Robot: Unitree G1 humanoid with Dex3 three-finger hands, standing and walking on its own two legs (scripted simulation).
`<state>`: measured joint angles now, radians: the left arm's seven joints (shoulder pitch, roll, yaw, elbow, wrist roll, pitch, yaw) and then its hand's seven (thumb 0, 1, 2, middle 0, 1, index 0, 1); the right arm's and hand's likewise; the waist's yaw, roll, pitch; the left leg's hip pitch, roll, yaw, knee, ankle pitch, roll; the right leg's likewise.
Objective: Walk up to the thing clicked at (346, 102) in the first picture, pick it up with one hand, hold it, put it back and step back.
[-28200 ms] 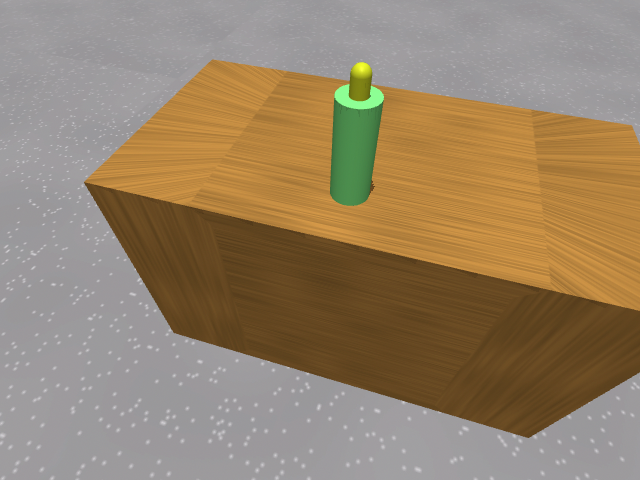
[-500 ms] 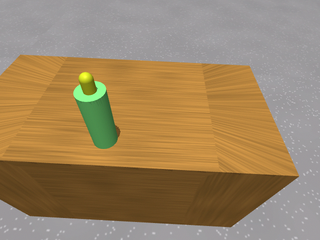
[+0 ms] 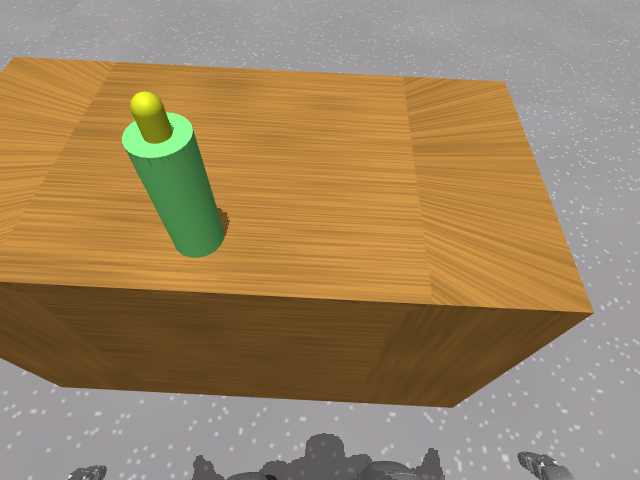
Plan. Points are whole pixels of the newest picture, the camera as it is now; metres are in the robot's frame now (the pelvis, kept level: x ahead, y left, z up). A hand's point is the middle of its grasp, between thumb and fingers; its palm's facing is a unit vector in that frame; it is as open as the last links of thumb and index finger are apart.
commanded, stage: step back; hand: left
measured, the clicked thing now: (176, 180) +0.48 +0.20 +0.06
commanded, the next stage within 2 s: none
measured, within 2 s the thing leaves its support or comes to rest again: neither
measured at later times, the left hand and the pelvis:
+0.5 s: hand out of the picture +0.01 +0.23 -0.15, palm faces +0.05 -0.91 -0.41, open 7.4 cm; pelvis -0.10 -0.03 -0.02, yaw +5 degrees
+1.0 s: hand out of the picture -0.19 +0.26 -0.17, palm faces -0.02 -0.90 -0.43, open 7.4 cm; pelvis -0.25 -0.02 -0.02, yaw -1 degrees
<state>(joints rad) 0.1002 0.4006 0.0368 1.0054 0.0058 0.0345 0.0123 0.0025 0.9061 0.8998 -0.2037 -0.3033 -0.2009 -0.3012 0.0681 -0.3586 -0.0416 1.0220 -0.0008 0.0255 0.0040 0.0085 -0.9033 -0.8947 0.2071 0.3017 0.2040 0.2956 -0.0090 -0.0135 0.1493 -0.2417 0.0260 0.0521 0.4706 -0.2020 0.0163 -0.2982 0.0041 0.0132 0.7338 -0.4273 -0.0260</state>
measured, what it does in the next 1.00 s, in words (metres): walks backwards: left foot, then right foot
